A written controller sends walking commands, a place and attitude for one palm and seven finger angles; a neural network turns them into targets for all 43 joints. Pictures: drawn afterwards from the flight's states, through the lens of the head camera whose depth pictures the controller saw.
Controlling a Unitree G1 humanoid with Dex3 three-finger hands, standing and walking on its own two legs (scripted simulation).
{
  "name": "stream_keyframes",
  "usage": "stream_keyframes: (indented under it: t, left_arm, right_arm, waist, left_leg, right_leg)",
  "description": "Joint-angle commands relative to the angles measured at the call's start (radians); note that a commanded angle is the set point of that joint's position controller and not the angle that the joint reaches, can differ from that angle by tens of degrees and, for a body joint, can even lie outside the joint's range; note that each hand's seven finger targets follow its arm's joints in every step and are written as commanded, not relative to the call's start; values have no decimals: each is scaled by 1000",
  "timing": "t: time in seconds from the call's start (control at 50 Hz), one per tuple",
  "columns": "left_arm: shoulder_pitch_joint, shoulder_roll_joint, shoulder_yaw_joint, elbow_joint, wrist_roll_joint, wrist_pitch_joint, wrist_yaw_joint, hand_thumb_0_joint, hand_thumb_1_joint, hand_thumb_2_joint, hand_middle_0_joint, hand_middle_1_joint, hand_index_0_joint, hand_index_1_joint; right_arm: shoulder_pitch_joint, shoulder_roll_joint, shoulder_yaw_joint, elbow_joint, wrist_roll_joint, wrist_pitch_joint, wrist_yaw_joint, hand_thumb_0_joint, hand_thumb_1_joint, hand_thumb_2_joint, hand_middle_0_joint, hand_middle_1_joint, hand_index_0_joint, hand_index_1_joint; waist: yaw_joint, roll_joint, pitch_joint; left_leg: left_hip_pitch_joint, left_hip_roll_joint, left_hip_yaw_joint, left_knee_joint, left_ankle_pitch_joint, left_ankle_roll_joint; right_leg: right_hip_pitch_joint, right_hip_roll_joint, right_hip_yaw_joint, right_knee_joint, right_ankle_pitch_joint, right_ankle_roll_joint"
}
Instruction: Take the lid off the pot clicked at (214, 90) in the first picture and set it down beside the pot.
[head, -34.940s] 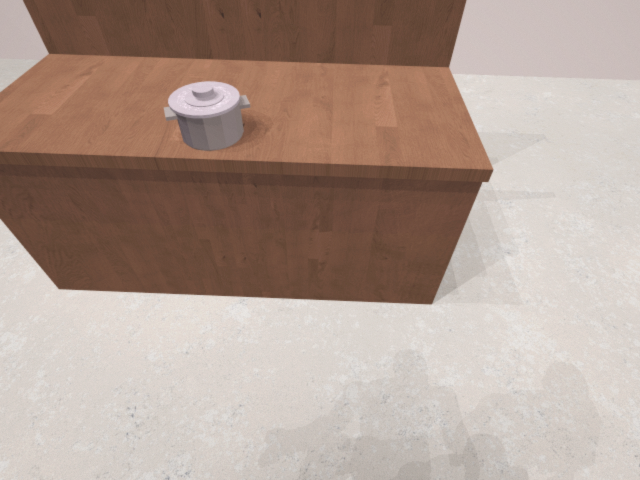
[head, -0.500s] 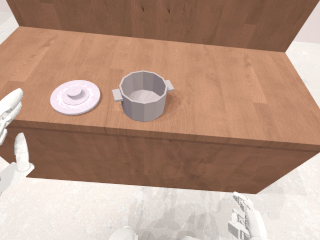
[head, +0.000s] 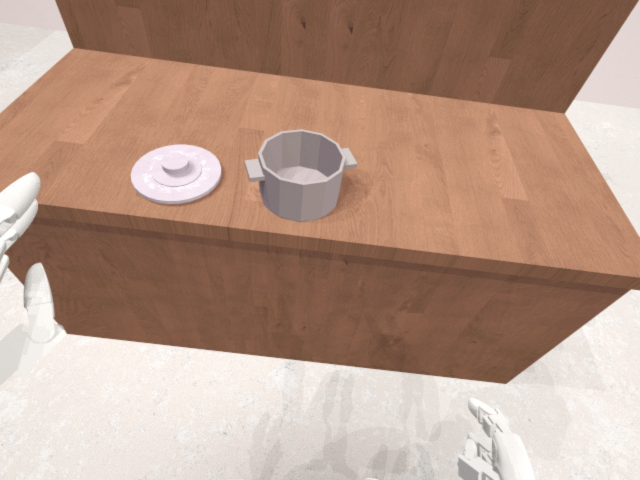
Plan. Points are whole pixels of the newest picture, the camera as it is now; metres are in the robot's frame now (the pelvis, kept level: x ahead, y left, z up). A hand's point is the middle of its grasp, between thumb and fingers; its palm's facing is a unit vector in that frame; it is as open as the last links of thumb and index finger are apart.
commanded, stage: step back with the hand held close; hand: left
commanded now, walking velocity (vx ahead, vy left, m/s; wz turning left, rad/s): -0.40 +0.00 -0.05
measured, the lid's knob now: (175, 163) +0.68 +0.31 -0.06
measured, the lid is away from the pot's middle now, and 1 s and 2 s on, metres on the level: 0.26 0.26 0.26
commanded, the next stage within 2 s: stop stepping back and stand still in 0.04 s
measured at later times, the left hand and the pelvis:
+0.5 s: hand out of the picture +0.10 +0.24 +0.18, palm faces +0.33 -0.84 -0.43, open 7.4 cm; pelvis -0.10 +0.00 +0.00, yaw -2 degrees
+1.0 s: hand out of the picture +0.12 +0.26 +0.11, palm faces +0.26 -0.86 -0.45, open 7.4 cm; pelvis -0.10 +0.02 +0.01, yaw +0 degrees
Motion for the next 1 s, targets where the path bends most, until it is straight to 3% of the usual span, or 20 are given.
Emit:
stream_keyframes:
  t: [0.0, 0.04, 0.1, 0.12, 0.14, 0.16, 0.2, 0.24, 0.26, 0.36, 0.46, 0.54, 0.64, 0.68, 0.76, 0.8, 0.9, 0.92, 0.94, 0.98]
  left_arm:
    - [-28, 120, 122, -163, -13, -66, 35, 0, 900, 900, -200, -300, -200, -300]
    - [-50, 140, 133, -215, -18, -77, 27, 0, 900, 900, -200, -300, -200, -300]
    - [-25, 100, 108, -256, -26, -58, 17, 0, 900, 900, -200, -300, -200, -300]
    - [-253, -145, -269, 672, 84, 200, -90, 0, 900, 900, -200, -300, -200, -300]
    - [-218, 41, 37, -421, -26, 45, -11, 0, 900, 900, -200, -300, -200, -300]
    - [-114, 190, 118, -403, -10, -35, -5, 0, 900, 900, -200, -300, -200, -300]
    - [89, 167, 138, -341, -7, -11, 1, 0, 900, 900, -200, -300, -200, -300]
    - [31, 232, 173, -313, -4, -8, 15, 0, 900, 900, -200, -300, -200, -300]
    - [49, 198, 147, -278, -16, 8, 22, 0, 900, 900, -200, -300, -200, -300]
    - [-18, 114, 94, -80, -6, -3, 41, 0, 900, 900, -200, -300, -200, -300]
    - [-43, 124, 97, -57, 12, -33, 14, 0, 900, 900, -200, -300, -200, -300]
    - [19, 131, 56, -148, 18, -18, 5, 0, 900, 900, -200, -300, -200, -300]
    - [-17, 171, 93, -156, 13, -7, 27, 0, 900, 900, -200, -300, -200, -300]
    - [-35, 149, 87, -137, 7, -9, 31, 0, 900, 900, -200, -300, -200, -300]
    - [-45, 110, 58, -142, 2, -36, 34, 0, 900, 900, -200, -300, -200, -300]
    - [-28, 109, 68, -90, 13, -31, 22, 0, 900, 900, -200, -300, -200, -300]
    - [-25, 98, 52, -85, 15, -28, 12, 0, 900, 900, -200, -300, -200, -300]
    - [-148, -77, -266, 781, 112, 163, -103, 0, 900, 900, -200, -300, -200, -300]
    - [-129, -121, -280, 816, 95, 237, -109, 0, 900, 900, -200, -300, -200, -300]
    - [-180, -144, -302, 887, 85, 256, -109, 0, 900, 900, -200, -300, -200, -300]
  right_arm:
    - [-87, -166, -60, -182, 0, -68, -21, 0, -900, -900, 200, 300, 200, 300]
    - [-79, -145, -71, -180, 0, -110, -12, 0, -900, -900, 200, 300, 200, 300]
    - [-37, -157, -84, -136, -7, -132, 18, 0, -900, -900, 200, 300, 200, 300]
    - [-46, -270, -103, 80, -56, -74, 37, 0, -900, -900, 200, 300, 200, 300]
    - [-71, -115, -83, -209, -7, -95, 26, 0, -900, -900, 200, 300, 200, 300]
    - [-72, -177, -77, -201, -4, -136, 23, 0, -900, -900, 200, 300, 200, 300]
    - [-33, -148, -54, -208, 12, -110, 38, 0, -900, -900, 200, 300, 200, 300]
    - [-37, -125, -46, -216, 17, -94, 17, 0, -900, -900, 200, 300, 200, 300]
    - [-24, -137, -62, -196, 17, -82, 7, 0, -900, -900, 200, 300, 200, 300]
    - [-41, -140, -21, -177, 12, -72, -32, 0, -900, -900, 200, 300, 200, 300]
    - [-71, -154, -28, -185, 16, -117, -25, 0, -900, -900, 200, 300, 200, 300]
    - [-53, -164, -30, -187, 19, -132, -3, 0, -900, -900, 200, 300, 200, 300]
    - [-8, -150, -42, -143, -5, -105, -12, 0, -900, -900, 200, 300, 200, 300]
    - [-3, -139, -31, -143, -4, -98, -16, 0, -900, -900, 200, 300, 200, 300]
    - [-49, -169, -23, -174, 6, -117, -38, 0, -900, -900, 200, 300, 200, 300]
    - [-65, -154, -11, -169, 6, -121, -39, 0, -900, -900, 200, 300, 200, 300]
    - [-55, -158, -12, -159, -2, -133, -31, 0, -900, -900, 200, 300, 200, 300]
    - [-45, -319, -80, 111, -8, -137, 50, 0, -900, -900, 200, 300, 200, 300]
    - [28, -217, -77, 97, -1, -72, 47, 0, -900, -900, 200, 300, 200, 300]
    - [47, -203, -58, 81, -12, -21, 42, 0, -900, -900, 200, 300, 200, 300]
  waist:
    - [-12, 300, -41]
    - [-9, 363, -93]
    - [8, 327, -144]
    - [-85, 309, -88]
    - [34, 334, -167]
    - [33, 299, -215]
    - [37, 214, -207]
    - [24, -130, -132]
    - [14, -174, -94]
    - [-13, 13, 25]
    - [9, 368, -3]
    - [18, 106, -59]
    - [5, -33, -12]
    - [-4, 4, -9]
    - [16, 182, -20]
    - [20, 289, 11]
    - [24, 116, -36]
    - [-9, 107, -48]
    - [2, 36, -156]
    - [15, -12, -201]
  left_leg:
    - [-121, 291, -273, -413, 122, 136]
    - [-168, 352, -281, -462, 90, 163]
    - [121, 307, -149, -268, 620, 137]
    - [119, 222, -220, -80, 972, 97]
    - [213, 298, -138, -270, 721, 95]
    - [149, 271, -155, -232, 424, 108]
    - [29, 154, -61, -139, 114, 51]
    - [-93, -17, 66, 169, -155, -15]
    - [-7, -25, 13, 312, -46, -12]
    - [142, 24, -14, -228, 12, 37]
    - [-214, 209, -287, -574, -360, 131]
    - [-72, 112, -148, -368, -129, 91]
    - [-27, -34, 7, 104, 35, 27]
    - [57, -6, -12, -40, 61, 38]
    - [154, 110, -172, -387, 147, 86]
    - [9, 183, -288, -550, -185, 104]
    - [72, 111, -173, -421, 134, 82]
    - [18, 74, -161, -208, 505, 74]
    - [159, 81, -85, -166, 702, 42]
    - [148, 114, -167, -182, 567, 77]
  right_leg:
    - [85, 35, 51, 213, -151, 12]
    - [68, 73, 115, 466, -353, 6]
    - [-40, 59, 118, 294, -337, 12]
    - [-150, 9, 132, 265, -254, 38]
    - [11, 110, 52, 208, -329, 48]
    - [89, 43, 94, 69, -334, 11]
    - [265, 28, 50, -124, -34, 12]
    - [96, -202, 368, -329, -443, -95]
    - [-54, -278, 513, -410, -572, -154]
    - [-105, -98, 183, -195, -414, -65]
    - [200, 99, 43, 254, -261, 17]
    - [292, 58, 71, -129, -206, -4]
    - [79, -208, 487, -421, -556, -172]
    - [62, -199, 384, -357, -406, -165]
    - [138, 40, 111, -104, -131, -32]
    - [198, 65, 67, -22, -189, -7]
    - [295, 31, 95, -162, 3, -10]
    - [163, -38, 51, -2, 200, -45]
    - [159, -40, 65, -20, 225, -35]
    - [153, -20, 50, -8, 22, -52]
